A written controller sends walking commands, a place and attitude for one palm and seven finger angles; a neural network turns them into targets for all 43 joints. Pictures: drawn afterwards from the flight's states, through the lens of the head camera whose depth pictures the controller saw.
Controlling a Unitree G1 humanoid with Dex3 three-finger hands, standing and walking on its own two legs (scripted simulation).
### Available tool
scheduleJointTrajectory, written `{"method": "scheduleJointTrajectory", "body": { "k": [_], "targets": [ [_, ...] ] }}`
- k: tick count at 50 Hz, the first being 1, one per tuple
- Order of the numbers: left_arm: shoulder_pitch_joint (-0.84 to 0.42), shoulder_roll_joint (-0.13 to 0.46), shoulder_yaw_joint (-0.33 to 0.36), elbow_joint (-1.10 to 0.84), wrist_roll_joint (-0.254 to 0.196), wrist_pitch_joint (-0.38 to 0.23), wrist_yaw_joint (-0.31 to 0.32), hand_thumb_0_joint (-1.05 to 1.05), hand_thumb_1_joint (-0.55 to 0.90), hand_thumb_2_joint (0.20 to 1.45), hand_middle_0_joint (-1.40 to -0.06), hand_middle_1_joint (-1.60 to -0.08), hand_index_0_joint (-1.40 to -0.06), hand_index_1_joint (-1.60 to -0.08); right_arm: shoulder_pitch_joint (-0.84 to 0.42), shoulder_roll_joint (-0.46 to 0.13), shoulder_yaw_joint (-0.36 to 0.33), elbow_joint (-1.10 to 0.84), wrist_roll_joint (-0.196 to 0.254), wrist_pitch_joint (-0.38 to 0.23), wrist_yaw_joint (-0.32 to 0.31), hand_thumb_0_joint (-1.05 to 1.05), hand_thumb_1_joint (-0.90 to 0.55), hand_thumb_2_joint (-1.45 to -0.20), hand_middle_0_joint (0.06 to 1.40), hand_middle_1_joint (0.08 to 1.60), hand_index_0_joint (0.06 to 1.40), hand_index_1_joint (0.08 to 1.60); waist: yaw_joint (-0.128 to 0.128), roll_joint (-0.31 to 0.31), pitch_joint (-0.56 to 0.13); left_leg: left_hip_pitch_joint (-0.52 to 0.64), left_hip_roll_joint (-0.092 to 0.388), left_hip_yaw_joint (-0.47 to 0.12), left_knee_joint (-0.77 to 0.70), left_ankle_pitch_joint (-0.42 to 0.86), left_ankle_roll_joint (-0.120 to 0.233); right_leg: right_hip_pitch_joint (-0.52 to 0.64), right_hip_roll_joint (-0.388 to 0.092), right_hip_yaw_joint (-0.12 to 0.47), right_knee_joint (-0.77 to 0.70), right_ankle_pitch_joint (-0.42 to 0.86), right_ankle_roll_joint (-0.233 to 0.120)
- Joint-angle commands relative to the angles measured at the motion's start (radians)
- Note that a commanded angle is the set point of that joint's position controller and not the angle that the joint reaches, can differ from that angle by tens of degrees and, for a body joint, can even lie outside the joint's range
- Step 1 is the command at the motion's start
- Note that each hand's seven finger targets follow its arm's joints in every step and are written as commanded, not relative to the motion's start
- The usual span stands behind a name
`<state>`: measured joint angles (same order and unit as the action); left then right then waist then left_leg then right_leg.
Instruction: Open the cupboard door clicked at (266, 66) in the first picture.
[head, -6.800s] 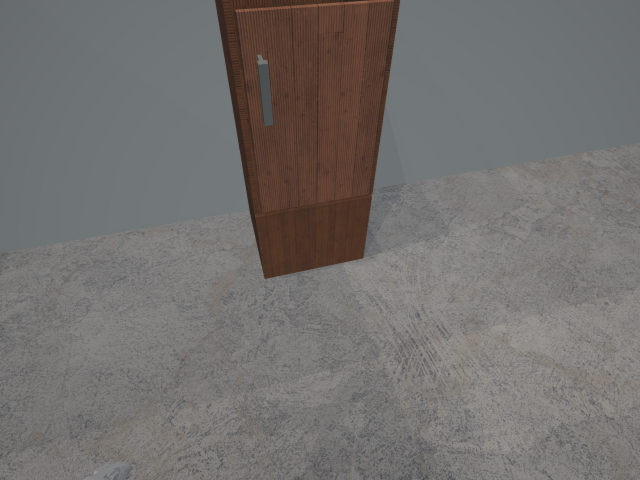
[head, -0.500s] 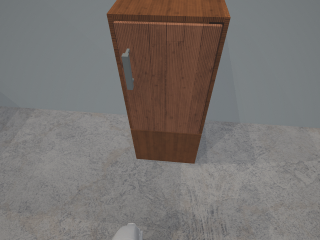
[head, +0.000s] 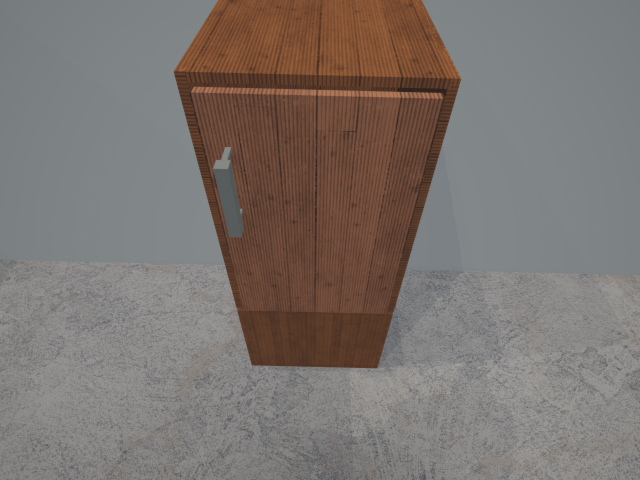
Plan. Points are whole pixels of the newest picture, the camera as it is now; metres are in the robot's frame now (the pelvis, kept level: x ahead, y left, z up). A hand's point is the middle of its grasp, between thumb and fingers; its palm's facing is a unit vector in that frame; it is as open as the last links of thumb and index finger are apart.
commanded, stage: come to a stop and stand still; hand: left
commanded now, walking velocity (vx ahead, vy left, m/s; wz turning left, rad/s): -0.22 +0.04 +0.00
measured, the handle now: (231, 193) +0.55 +0.19 +0.03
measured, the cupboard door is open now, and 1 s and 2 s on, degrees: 0 0 0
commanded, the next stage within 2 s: look again from close up in 0.70 s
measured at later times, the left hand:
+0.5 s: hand out of the picture +0.00 +0.21 -0.18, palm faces +0.08 -0.98 -0.20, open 7.4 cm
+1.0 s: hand out of the picture -0.04 +0.16 -0.18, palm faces +0.00 -0.98 -0.20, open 7.3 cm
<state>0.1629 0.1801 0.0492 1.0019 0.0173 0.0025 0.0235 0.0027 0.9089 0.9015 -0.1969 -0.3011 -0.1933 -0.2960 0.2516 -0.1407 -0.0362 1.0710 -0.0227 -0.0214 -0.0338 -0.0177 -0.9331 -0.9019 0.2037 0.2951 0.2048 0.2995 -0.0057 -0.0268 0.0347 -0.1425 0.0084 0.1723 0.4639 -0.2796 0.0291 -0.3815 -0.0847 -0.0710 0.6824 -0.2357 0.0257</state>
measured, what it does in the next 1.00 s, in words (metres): steps on the spot: right foot, then left foot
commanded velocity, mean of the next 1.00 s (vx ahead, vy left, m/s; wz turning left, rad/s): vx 0.02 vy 0.00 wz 0.00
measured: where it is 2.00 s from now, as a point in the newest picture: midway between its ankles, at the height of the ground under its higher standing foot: outside the picture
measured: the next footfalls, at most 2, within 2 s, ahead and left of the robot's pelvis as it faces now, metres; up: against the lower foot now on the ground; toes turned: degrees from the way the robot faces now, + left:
right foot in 0.04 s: +0.10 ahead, -0.12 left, +0.00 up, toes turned -6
left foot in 0.42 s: -0.03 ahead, +0.12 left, +0.00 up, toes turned +1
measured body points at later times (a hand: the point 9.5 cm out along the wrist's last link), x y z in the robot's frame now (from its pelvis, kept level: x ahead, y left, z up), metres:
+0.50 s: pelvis -0.05 +0.02 +0.00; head -0.06 +0.03 +0.45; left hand +0.00 +0.26 -0.16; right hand -0.03 -0.21 -0.15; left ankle -0.08 +0.13 -0.74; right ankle +0.04 -0.11 -0.72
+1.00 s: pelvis -0.04 -0.01 -0.01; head -0.03 -0.02 +0.44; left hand -0.04 +0.21 -0.16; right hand -0.06 -0.22 -0.17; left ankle -0.07 +0.12 -0.74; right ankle -0.07 -0.10 -0.74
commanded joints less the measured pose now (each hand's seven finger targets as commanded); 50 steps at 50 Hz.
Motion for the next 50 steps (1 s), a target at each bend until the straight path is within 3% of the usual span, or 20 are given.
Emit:
{"method": "scheduleJointTrajectory", "body": {
  "k": [1, 3, 4, 6, 10, 17, 20, 22, 23, 28, 32, 36, 37, 38, 39, 40, 43, 45, 48, 50],
  "targets": [
    [0.155, 0.096, 0.018, -0.009, 0.011, 0.003, 0.005, 0.000, 0.900, 0.900, -0.200, -0.300, -0.200, -0.300, 0.034, -0.123, -0.034, -0.049, 0.004, 0.012, -0.007, 0.000, -0.900, -0.900, 0.200, 0.300, 0.200, 0.300, 0.031, 0.058, 0.011, -0.086, 0.188, -0.122, 0.042, 0.460, 0.020, 0.179, -0.034, 0.060, -0.202, 0.382, -0.020],
    [0.149, 0.173, 0.026, -0.015, 0.010, -0.005, 0.008, 0.000, 0.900, 0.900, -0.200, -0.300, -0.200, -0.300, 0.088, -0.071, -0.035, -0.055, 0.019, 0.029, 0.002, 0.000, -0.900, -0.900, 0.200, 0.300, 0.200, 0.300, 0.009, -0.116, -0.067, -0.180, 0.034, -0.054, 0.238, -0.067, -0.044, 0.254, -0.265, 0.236, -0.203, 0.884, -0.166],
    [0.158, 0.181, 0.027, -0.019, 0.006, -0.006, 0.010, 0.000, 0.900, 0.900, -0.200, -0.300, -0.200, -0.300, 0.078, -0.059, -0.035, -0.058, 0.021, 0.044, -0.002, 0.000, -0.900, -0.900, 0.200, 0.300, 0.200, 0.300, 0.026, -0.144, -0.119, -0.178, 0.008, -0.087, 0.397, -0.306, -0.050, 0.268, -0.314, 0.267, -0.252, 0.939, -0.244],
    [0.110, 0.160, 0.030, -0.037, 0.005, -0.003, 0.022, 0.000, 0.900, 0.900, -0.200, -0.300, -0.200, -0.300, 0.041, -0.074, -0.038, -0.066, 0.019, 0.063, -0.004, 0.000, -0.900, -0.900, 0.200, 0.300, 0.200, 0.300, 0.035, -0.166, -0.131, -0.222, 0.008, -0.176, 0.603, -0.336, -0.049, 0.228, -0.299, 0.273, -0.283, 0.833, -0.278],
    [0.012, 0.150, 0.038, -0.078, 0.010, 0.007, 0.030, 0.000, 0.900, 0.900, -0.200, -0.300, -0.200, -0.300, 0.066, -0.075, -0.041, -0.058, 0.017, 0.070, 0.008, 0.000, -0.900, -0.900, 0.200, 0.300, 0.200, 0.300, 0.010, -0.073, -0.143, -0.241, 0.016, -0.185, 0.611, -0.242, -0.067, 0.213, -0.242, 0.194, -0.309, 0.552, -0.233],
    [0.031, 0.168, 0.049, -0.065, 0.020, 0.018, 0.019, 0.000, 0.900, 0.900, -0.200, -0.300, -0.200, -0.300, 0.108, -0.059, -0.029, -0.063, 0.011, 0.054, 0.024, 0.000, -0.900, -0.900, 0.200, 0.300, 0.200, 0.300, 0.020, -0.175, -0.107, -0.122, 0.000, -0.126, 0.218, -0.183, -0.048, 0.139, -0.187, 0.250, -0.423, -0.048, -0.178],
    [0.012, 0.126, 0.035, -0.055, 0.003, 0.029, 0.013, 0.000, 0.900, 0.900, -0.200, -0.300, -0.200, -0.300, 0.228, -0.071, -0.021, -0.012, 0.007, 0.039, 0.020, 0.000, -0.900, -0.900, 0.200, 0.300, 0.200, 0.300, -0.029, -0.050, -0.093, 0.103, 0.017, -0.159, -0.102, -0.085, -0.025, -0.037, -0.079, 0.159, -0.329, -0.282, -0.064],
    [-0.009, 0.039, 0.016, -0.072, -0.011, 0.035, 0.004, 0.000, 0.900, 0.900, -0.200, -0.300, -0.200, -0.300, 0.137, -0.169, -0.030, -0.061, -0.013, 0.029, 0.009, 0.000, -0.900, -0.900, 0.200, 0.300, 0.200, 0.300, -0.020, 0.305, 0.080, -0.184, 0.304, -0.542, -0.393, -0.443, 0.086, -0.102, 0.064, 0.017, -0.029, -0.184, -0.001],
    [-0.002, 0.055, 0.019, -0.060, -0.001, 0.035, -0.002, 0.000, 0.900, 0.900, -0.200, -0.300, -0.200, -0.300, 0.034, -0.173, -0.022, -0.086, -0.013, 0.026, 0.006, 0.000, -0.900, -0.900, 0.200, 0.300, 0.200, 0.300, 0.010, 0.280, 0.120, -0.314, 0.325, -0.560, -0.440, -0.478, 0.119, -0.032, 0.048, 0.072, 0.084, -0.145, -0.008],
    [0.107, 0.048, 0.018, 0.012, 0.013, 0.021, -0.024, 0.000, 0.900, 0.900, -0.200, -0.300, -0.200, -0.300, 0.053, -0.148, -0.013, -0.065, -0.003, 0.002, -0.008, 0.000, -0.900, -0.900, 0.200, 0.300, 0.200, 0.300, 0.023, 0.119, 0.118, -0.088, 0.221, -0.362, -0.343, -0.178, 0.100, -0.157, 0.067, 0.068, 0.276, -0.085, 0.001],
    [0.047, 0.037, 0.002, -0.001, 0.005, 0.005, -0.025, 0.000, 0.900, 0.900, -0.200, -0.300, -0.200, -0.300, 0.164, -0.136, -0.017, -0.023, -0.005, -0.004, -0.014, 0.000, -0.900, -0.900, 0.200, 0.300, 0.200, 0.300, -0.040, 0.151, 0.067, 0.100, 0.259, -0.359, -0.279, 0.085, 0.129, -0.160, 0.035, 0.048, 0.111, -0.147, 0.011],
    [0.093, 0.008, -0.011, 0.026, -0.008, -0.006, -0.018, 0.000, 0.900, 0.900, -0.200, -0.300, -0.200, -0.300, 0.160, -0.144, -0.017, 0.004, -0.003, 0.000, -0.016, 0.000, -0.900, -0.900, 0.200, 0.300, 0.200, 0.300, -0.029, 0.175, -0.019, 0.120, 0.244, -0.316, -0.152, 0.409, 0.122, 0.040, 0.060, 0.014, -0.156, -0.150, 0.001],
    [0.136, 0.006, -0.011, 0.050, -0.009, -0.011, -0.016, 0.000, 0.900, 0.900, -0.200, -0.300, -0.200, -0.300, 0.152, -0.142, -0.017, 0.012, 0.003, 0.001, -0.016, 0.000, -0.900, -0.900, 0.200, 0.300, 0.200, 0.300, -0.008, 0.159, -0.034, 0.082, 0.219, -0.285, -0.109, 0.411, 0.094, 0.132, 0.062, 0.002, -0.259, -0.032, -0.002],
    [0.274, 0.068, -0.019, 0.138, 0.004, -0.034, 0.036, 0.000, 0.900, 0.900, -0.200, -0.300, -0.200, -0.300, -0.014, -0.174, -0.011, -0.046, 0.022, -0.016, 0.004, 0.000, -0.900, -0.900, 0.200, 0.300, 0.200, 0.300, 0.080, 0.095, 0.045, -0.133, 0.183, -0.169, 0.114, 0.308, 0.011, 0.169, -0.031, 0.138, -0.292, 0.166, -0.039],
    [0.285, 0.106, -0.021, 0.100, 0.004, -0.048, 0.031, 0.000, 0.900, 0.900, -0.200, -0.300, -0.200, -0.300, 0.003, -0.052, 0.011, -0.093, 0.011, -0.004, 0.018, 0.000, -0.900, -0.900, 0.200, 0.300, 0.200, 0.300, 0.043, -0.108, 0.071, -0.223, 0.052, -0.136, 0.165, -0.100, -0.020, 0.134, -0.106, 0.265, -0.407, 0.097, -0.065],
    [0.228, 0.123, -0.021, 0.078, 0.005, -0.056, 0.019, 0.000, 0.900, 0.900, -0.200, -0.300, -0.200, -0.300, 0.033, -0.036, 0.013, -0.092, -0.005, 0.009, 0.024, 0.000, -0.900, -0.900, 0.200, 0.300, 0.200, 0.300, 0.019, -0.096, 0.077, -0.212, 0.051, -0.128, 0.222, -0.184, -0.021, 0.118, -0.168, 0.276, -0.433, 0.022, -0.110],
    [0.180, 0.090, -0.016, 0.071, 0.002, -0.069, 0.027, 0.000, 0.900, 0.900, -0.200, -0.300, -0.200, -0.300, 0.124, -0.029, 0.020, -0.055, 0.003, -0.010, 0.024, 0.000, -0.900, -0.900, 0.200, 0.300, 0.200, 0.300, -0.027, -0.195, -0.122, -0.156, 0.032, -0.132, 0.169, -0.095, -0.023, 0.273, -0.103, 0.191, -0.291, 0.350, -0.157],
    [0.156, 0.069, -0.023, 0.062, -0.005, -0.063, 0.029, 0.000, 0.900, 0.900, -0.200, -0.300, -0.200, -0.300, 0.173, -0.035, 0.021, -0.030, 0.007, -0.018, 0.015, 0.000, -0.900, -0.900, 0.200, 0.300, 0.200, 0.300, -0.039, -0.107, -0.164, -0.052, 0.039, -0.144, 0.040, 0.052, -0.019, 0.273, -0.070, 0.132, -0.211, 0.335, -0.127],
    [0.168, 0.051, -0.027, 0.062, -0.004, -0.042, 0.022, 0.000, 0.900, 0.900, -0.200, -0.300, -0.200, -0.300, 0.119, -0.074, 0.024, -0.020, 0.003, -0.022, 0.003, 0.000, -0.900, -0.900, 0.200, 0.300, 0.200, 0.300, -0.002, 0.192, -0.037, -0.066, 0.118, -0.220, 0.005, 0.312, 0.011, 0.173, 0.008, 0.094, -0.162, 0.137, -0.081],
    [0.185, 0.058, -0.027, 0.076, -0.002, -0.042, 0.019, 0.000, 0.900, 0.900, -0.200, -0.300, -0.200, -0.300, 0.103, -0.059, 0.027, -0.024, 0.005, -0.015, -0.004, 0.000, -0.900, -0.900, 0.200, 0.300, 0.200, 0.300, 0.008, 0.127, 0.036, -0.108, 0.103, -0.205, 0.022, 0.292, 0.009, 0.165, -0.005, 0.106, -0.197, 0.188, -0.081]
  ]
}}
